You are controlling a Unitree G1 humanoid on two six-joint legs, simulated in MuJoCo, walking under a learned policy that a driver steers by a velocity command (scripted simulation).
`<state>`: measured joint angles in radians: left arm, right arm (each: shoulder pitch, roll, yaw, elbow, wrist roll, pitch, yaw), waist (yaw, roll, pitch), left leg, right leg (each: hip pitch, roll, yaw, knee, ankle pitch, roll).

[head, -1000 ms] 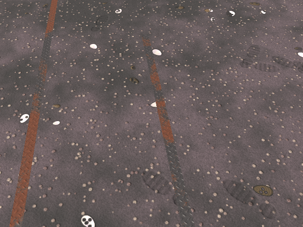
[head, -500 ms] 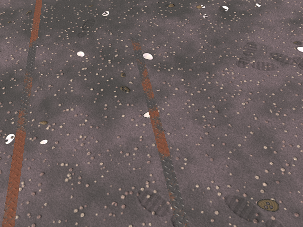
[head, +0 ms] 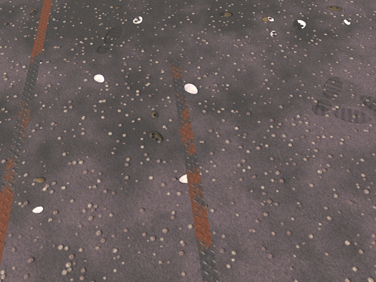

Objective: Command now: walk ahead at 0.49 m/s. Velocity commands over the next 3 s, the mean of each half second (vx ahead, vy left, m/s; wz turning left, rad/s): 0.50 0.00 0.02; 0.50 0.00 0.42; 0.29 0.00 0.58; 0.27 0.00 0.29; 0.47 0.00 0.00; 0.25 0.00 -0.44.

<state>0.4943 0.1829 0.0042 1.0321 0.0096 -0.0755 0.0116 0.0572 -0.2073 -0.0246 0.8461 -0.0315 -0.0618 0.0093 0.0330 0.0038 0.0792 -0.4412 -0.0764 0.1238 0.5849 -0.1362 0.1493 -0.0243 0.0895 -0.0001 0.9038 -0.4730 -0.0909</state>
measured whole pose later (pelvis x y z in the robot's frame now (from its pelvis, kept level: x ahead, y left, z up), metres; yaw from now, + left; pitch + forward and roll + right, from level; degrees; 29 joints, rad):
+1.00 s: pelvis +0.53 -0.03 +0.02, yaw +16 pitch +0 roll -1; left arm 0.44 0.18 0.03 1.03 0.02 -0.10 0.03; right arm 0.03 -0.19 -0.03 0.84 -0.03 -0.02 0.05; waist 0.04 0.01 0.07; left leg -0.57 0.04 0.12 0.66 -0.09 0.13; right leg 0.10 0.01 -0.32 0.27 -0.37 -0.02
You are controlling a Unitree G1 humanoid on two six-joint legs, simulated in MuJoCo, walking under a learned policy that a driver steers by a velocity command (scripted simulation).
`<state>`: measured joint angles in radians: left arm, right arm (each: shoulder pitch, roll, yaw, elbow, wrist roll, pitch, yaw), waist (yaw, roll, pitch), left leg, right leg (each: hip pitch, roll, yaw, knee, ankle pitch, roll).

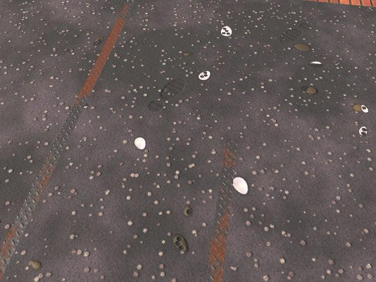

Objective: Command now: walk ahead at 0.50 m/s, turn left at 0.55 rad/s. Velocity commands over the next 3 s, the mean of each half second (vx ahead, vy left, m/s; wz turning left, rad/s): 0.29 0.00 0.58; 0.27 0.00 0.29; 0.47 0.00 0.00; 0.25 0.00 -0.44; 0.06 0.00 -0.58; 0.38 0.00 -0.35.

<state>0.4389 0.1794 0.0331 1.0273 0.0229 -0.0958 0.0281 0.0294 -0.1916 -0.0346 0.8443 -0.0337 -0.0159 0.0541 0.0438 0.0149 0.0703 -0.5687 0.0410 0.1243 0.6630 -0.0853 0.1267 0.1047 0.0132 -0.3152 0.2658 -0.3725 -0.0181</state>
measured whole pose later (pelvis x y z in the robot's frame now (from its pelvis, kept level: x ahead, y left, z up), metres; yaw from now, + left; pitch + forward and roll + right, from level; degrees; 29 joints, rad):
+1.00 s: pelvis +0.34 +0.05 +0.02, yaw +26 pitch +1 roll +0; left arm 0.38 0.25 0.04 0.88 0.02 -0.05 -0.02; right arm 0.19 -0.26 -0.02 0.82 -0.03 -0.02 0.04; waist 0.05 0.02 0.00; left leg -0.42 0.03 -0.01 0.69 -0.29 0.01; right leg -0.13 0.04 0.00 0.28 -0.17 -0.05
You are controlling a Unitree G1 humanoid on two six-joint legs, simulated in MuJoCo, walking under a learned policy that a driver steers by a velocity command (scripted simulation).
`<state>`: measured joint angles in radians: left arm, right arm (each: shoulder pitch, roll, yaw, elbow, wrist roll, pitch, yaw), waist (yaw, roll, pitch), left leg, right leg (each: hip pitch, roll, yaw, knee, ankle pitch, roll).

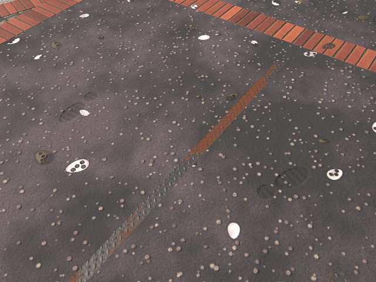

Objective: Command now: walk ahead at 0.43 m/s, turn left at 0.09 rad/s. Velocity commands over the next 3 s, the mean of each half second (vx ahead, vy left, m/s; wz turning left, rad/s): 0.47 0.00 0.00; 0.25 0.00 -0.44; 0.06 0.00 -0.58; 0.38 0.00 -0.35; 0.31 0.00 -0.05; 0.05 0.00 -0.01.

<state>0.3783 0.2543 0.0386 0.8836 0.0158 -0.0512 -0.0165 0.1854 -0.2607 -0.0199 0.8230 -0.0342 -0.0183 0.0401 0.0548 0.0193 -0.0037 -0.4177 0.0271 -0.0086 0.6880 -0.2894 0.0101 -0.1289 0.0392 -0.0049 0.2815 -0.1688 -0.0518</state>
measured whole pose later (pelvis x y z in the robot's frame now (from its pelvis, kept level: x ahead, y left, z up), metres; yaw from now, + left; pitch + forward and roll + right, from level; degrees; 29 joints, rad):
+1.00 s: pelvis +0.40 -0.01 -0.01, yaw -18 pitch +1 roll +1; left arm 0.31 0.27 0.07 0.84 0.01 0.01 0.01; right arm 0.11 -0.26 -0.03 0.79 -0.03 0.02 -0.02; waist 0.05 0.03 0.07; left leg -0.61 0.04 -0.07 0.93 -0.24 -0.06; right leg -0.22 0.16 0.12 0.39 -0.16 -0.12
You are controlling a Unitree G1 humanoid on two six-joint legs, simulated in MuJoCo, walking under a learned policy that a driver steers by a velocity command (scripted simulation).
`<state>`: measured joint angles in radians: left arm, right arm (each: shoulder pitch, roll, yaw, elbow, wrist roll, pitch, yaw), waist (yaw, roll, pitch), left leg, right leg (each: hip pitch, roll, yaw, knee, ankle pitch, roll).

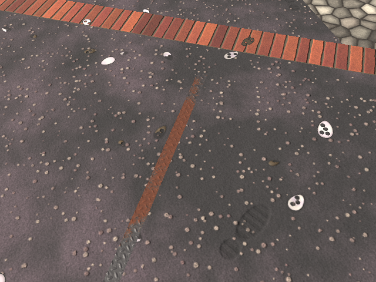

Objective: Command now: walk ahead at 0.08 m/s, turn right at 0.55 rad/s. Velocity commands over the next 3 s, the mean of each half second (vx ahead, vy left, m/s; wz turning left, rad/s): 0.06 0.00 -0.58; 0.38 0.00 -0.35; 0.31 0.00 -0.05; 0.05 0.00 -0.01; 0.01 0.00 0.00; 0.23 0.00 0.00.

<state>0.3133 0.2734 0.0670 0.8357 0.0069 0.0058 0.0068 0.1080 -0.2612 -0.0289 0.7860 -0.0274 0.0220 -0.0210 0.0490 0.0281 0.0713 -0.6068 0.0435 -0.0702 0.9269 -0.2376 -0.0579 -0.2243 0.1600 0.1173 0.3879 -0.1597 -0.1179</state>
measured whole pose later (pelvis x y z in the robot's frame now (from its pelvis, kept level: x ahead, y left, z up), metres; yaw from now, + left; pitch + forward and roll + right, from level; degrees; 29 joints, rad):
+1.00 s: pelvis +0.15 -0.07 +0.00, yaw -28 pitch +1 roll +0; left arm 0.40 0.24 0.02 0.86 0.01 -0.06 -0.01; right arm 0.24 -0.29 -0.05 0.80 -0.04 -0.01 0.05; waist 0.01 0.06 0.01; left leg -0.62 0.09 0.04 0.97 -0.17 0.00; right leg 0.04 0.09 0.01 0.20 -0.25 -0.09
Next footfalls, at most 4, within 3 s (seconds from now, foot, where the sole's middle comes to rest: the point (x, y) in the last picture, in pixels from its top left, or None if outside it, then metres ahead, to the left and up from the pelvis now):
0.22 left None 0.12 0.13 -0.78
0.74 right None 0.08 -0.10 -0.78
1.22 left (250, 277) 0.46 -0.12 -0.78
1.66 right None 0.38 -0.30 -0.78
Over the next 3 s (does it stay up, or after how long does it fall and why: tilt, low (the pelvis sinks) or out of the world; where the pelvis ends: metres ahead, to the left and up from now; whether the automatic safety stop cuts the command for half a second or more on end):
stays up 0.48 -0.20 0.00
